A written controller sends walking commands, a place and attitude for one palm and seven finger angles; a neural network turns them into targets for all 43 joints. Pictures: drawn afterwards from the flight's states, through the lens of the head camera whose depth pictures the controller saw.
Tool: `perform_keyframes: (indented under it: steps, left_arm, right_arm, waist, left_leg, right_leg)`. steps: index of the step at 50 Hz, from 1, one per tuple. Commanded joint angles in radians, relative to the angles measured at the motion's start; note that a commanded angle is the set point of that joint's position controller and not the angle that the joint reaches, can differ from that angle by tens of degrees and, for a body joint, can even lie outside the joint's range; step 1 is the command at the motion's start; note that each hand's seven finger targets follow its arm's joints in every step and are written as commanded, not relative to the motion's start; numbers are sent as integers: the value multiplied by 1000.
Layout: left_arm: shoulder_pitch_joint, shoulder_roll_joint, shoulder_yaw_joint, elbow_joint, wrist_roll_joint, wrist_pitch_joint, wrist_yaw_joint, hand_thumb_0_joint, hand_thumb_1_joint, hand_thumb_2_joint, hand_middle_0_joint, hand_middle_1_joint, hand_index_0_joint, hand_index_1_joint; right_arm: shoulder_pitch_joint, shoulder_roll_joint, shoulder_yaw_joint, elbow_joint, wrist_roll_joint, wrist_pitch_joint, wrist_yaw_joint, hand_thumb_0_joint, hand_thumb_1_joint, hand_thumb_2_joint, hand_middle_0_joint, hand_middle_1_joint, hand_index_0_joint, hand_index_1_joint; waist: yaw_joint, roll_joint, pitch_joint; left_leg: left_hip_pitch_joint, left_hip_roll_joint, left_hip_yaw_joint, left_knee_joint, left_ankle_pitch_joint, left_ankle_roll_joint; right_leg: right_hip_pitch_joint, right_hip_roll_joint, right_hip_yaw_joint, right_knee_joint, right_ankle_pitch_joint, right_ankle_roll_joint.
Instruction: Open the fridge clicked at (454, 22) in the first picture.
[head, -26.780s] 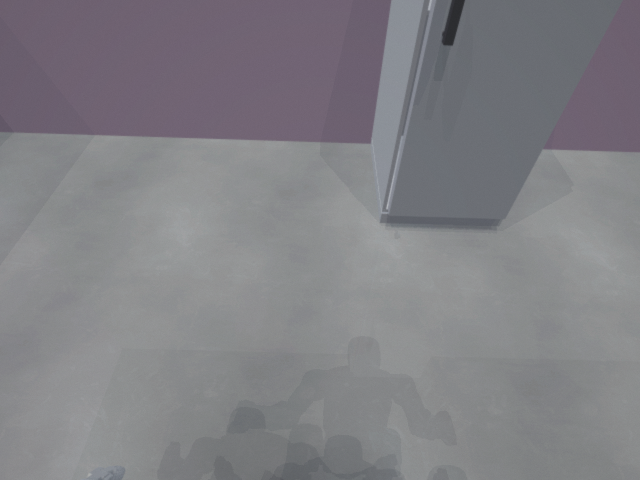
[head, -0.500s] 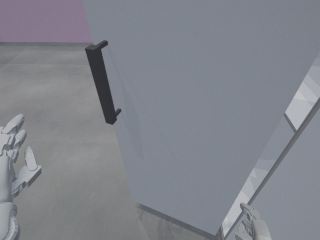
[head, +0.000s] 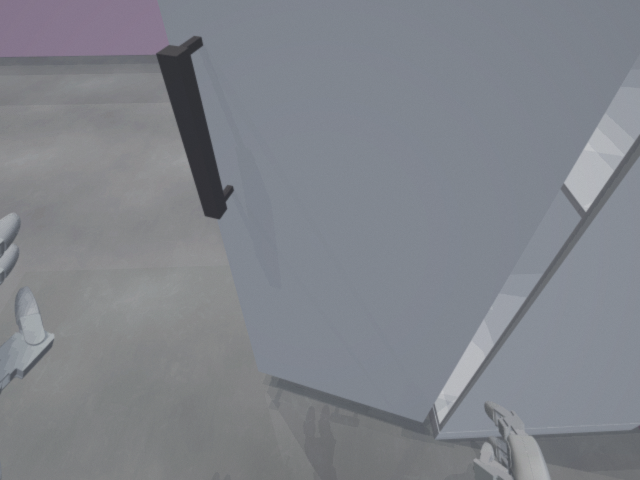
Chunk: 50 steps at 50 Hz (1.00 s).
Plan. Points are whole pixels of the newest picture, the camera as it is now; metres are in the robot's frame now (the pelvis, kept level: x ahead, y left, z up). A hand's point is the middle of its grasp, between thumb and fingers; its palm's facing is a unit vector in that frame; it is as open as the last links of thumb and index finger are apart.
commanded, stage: step back with the hand held close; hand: left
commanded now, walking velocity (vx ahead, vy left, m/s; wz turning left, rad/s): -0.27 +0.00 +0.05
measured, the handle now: (206, 136) +0.50 +0.20 +0.18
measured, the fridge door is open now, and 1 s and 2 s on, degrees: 70 70 70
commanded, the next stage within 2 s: stop stepping back and stand still in 0.94 s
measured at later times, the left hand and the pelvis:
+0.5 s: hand out of the picture +0.13 +0.27 +0.16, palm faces +0.53 -0.73 -0.43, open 7.4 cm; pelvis -0.07 +0.00 -0.02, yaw +2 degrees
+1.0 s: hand out of the picture -0.01 +0.31 +0.17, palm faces +0.61 -0.71 -0.36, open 7.4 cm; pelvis -0.18 +0.01 -0.02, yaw +7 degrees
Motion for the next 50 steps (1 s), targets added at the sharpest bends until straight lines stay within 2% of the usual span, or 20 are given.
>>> perform_keyframes:
  steps: [1, 7, 13, 23, 26, 30, 32, 34, 35, 36, 37, 38, 39, 42, 43, 44, 45, 46, 47, 50]
  left_arm:
    - [-71, 148, 130, -190, 10, -91, 33, 0, 900, 900, -200, -300, -200, -300]
    - [-98, 158, 128, -224, 18, -125, 47, 0, 900, 900, -200, -300, -200, -300]
    - [-90, 149, 148, -220, 31, -161, 54, 0, 900, 900, -200, -300, -200, -300]
    - [-113, 153, 142, -229, 18, -168, 51, 0, 900, 900, -200, -300, -200, -300]
    - [-137, 170, 161, -259, 29, -176, 54, 0, 900, 900, -200, -300, -200, -300]
    - [-100, 161, 196, -272, 37, -189, 49, 0, 900, 900, -200, -300, -200, -300]
    - [-83, 184, 216, -293, 33, -193, 42, 0, 900, 900, -200, -300, -200, -300]
    - [-35, 179, 217, -269, 15, -195, 34, 0, 900, 900, -200, -300, -200, -300]
    - [-34, 187, 219, -275, 10, -189, 32, 0, 900, 900, -200, -300, -200, -300]
    - [-49, 205, 225, -294, 6, -183, 35, 0, 900, 900, -200, -300, -200, -300]
    - [-58, 218, 207, -298, 1, -165, 43, 0, 900, 900, -200, -300, -200, -300]
    - [-92, 213, 180, -314, -2, -139, 48, 0, 900, 900, -200, -300, -200, -300]
    - [-130, 215, 170, -342, 0, -123, 46, 0, 900, 900, -200, -300, -200, -300]
    - [-201, 194, 147, -326, 9, -116, 37, 0, 900, 900, -200, -300, -200, -300]
    - [-213, 181, 139, -328, 12, -128, 36, 0, 900, 900, -200, -300, -200, -300]
    - [-212, 166, 156, -332, 17, -146, 41, 0, 900, 900, -200, -300, -200, -300]
    - [-197, 165, 173, -302, 16, -146, 51, 0, 900, 900, -200, -300, -200, -300]
    - [-163, 189, 175, -302, 7, -169, 42, 0, 900, 900, -200, -300, -200, -300]
    - [-75, 140, 165, -227, -5, -156, 27, 0, 900, 900, -200, -300, -200, -300]
    - [-147, 108, 114, -335, -17, -136, 21, 0, 900, 900, -200, -300, -200, -300]
  right_arm:
    - [-98, -138, -54, -154, 7, -68, -12, 0, -900, -900, 200, 300, 200, 300]
    - [-85, -123, -47, -134, 1, -88, -13, 0, -900, -900, 200, 300, 200, 300]
    - [-85, -129, -51, -135, 2, -111, -13, 0, -900, -900, 200, 300, 200, 300]
    - [-74, -116, -48, -107, -7, -128, -8, 0, -900, -900, 200, 300, 200, 300]
    - [-87, -128, -55, -117, -10, -130, -14, 0, -900, -900, 200, 300, 200, 300]
    - [-97, -137, -62, -134, -6, -134, -9, 0, -900, -900, 200, 300, 200, 300]
    - [-103, -128, -72, -132, -8, -138, -4, 0, -900, -900, 200, 300, 200, 300]
    - [-109, -115, -72, -125, -3, -140, 5, 0, -900, -900, 200, 300, 200, 300]
    - [-114, -107, -72, -126, -1, -135, 4, 0, -900, -900, 200, 300, 200, 300]
    - [-97, -91, -77, -119, 0, -129, 2, 0, -900, -900, 200, 300, 200, 300]
    - [-77, -70, -66, -82, -7, -120, 8, 0, -900, -900, 200, 300, 200, 300]
    - [-90, -57, -57, -53, -19, -102, 21, 0, -900, -900, 200, 300, 200, 300]
    - [-99, -47, -43, -57, -24, -98, 24, 0, -900, -900, 200, 300, 200, 300]
    - [-86, -75, -46, -49, -19, -110, 8, 0, -900, -900, 200, 300, 200, 300]
    - [-83, -102, -55, -51, -19, -114, -3, 0, -900, -900, 200, 300, 200, 300]
    - [-105, -138, -64, -75, -20, -121, -17, 0, -900, -900, 200, 300, 200, 300]
    - [-109, -109, -65, -82, -28, -128, -26, 0, -900, -900, 200, 300, 200, 300]
    - [-106, -100, -87, -72, -6, -136, -17, 0, -900, -900, 200, 300, 200, 300]
    - [-100, -116, -100, -70, -14, -139, -3, 0, -900, -900, 200, 300, 200, 300]
    - [-132, -103, -89, -74, -18, -144, 21, 0, -900, -900, 200, 300, 200, 300]
  waist:
    - [7, 44, -91]
    - [-9, -1, -67]
    - [-2, 95, -81]
    - [-13, -42, -77]
    - [-10, 41, -82]
    - [3, 177, -124]
    - [4, 193, -126]
    - [4, 140, -90]
    - [3, 53, -75]
    - [-5, -90, -67]
    - [-8, -246, -74]
    - [-2, -289, -85]
    - [-9, -313, -85]
    - [-29, -184, -68]
    - [-31, -28, -77]
    - [-28, 279, -86]
    - [-26, 341, -132]
    - [-25, 239, -203]
    - [-22, 163, -161]
    - [-8, 171, -105]
  left_leg:
    - [-198, 111, -151, -199, -225, 36]
    - [-195, 79, -143, -135, -323, 26]
    - [-327, 117, -196, -208, -443, 46]
    - [-225, 66, -148, -58, -333, 19]
    - [-305, 89, -181, -107, -403, 41]
    - [-505, 193, -266, -246, -550, 92]
    - [-496, 224, -277, -259, -503, 94]
    - [-423, 193, -216, -178, -488, 57]
    - [-404, 133, -147, -72, -523, 23]
    - [-298, 56, -104, 121, -471, -21]
    - [-122, -16, -58, 392, -320, -66]
    - [-49, -23, -79, 572, -276, -68]
    - [-64, -21, -94, 587, -276, -62]
    - [38, -5, -74, 120, -203, -41]
    - [25, 69, -141, -89, -223, 2]
    - [-122, 284, -329, -221, -214, 98]
    - [-188, 384, -363, -283, -100, 143]
    - [-194, 400, -355, -292, -249, 126]
    - [-195, 389, -335, -280, -219, 139]
    - [-174, 331, -221, -273, -134, 112]
  right_leg:
    - [152, 12, 33, 13, 59, -38]
    - [39, -35, 94, -72, -108, -60]
    - [153, 22, 45, 40, -94, -44]
    - [-21, -51, 168, -55, -96, -79]
    - [44, -22, 149, 10, -85, -69]
    - [239, 73, 43, 292, -36, -35]
    - [229, 91, 33, 333, -89, -41]
    - [107, 62, 91, 206, -200, -80]
    - [24, 17, 187, 84, -283, -112]
    - [-134, -96, 384, -116, -377, -164]
    - [-324, -268, 591, -303, -390, -232]
    - [-367, -319, 584, -343, -273, -260]
    - [-332, -286, 500, -300, -125, -239]
    - [-229, -169, 306, -107, 132, -134]
    - [-209, -82, 243, 33, 75, -85]
    - [-148, 57, 120, 319, -58, -21]
    - [-106, 121, 64, 586, -238, 1]
    - [-74, 129, 108, 725, -260, -6]
    - [-114, 138, 108, 765, -255, -9]
    - [-70, 107, 51, 583, -277, -7]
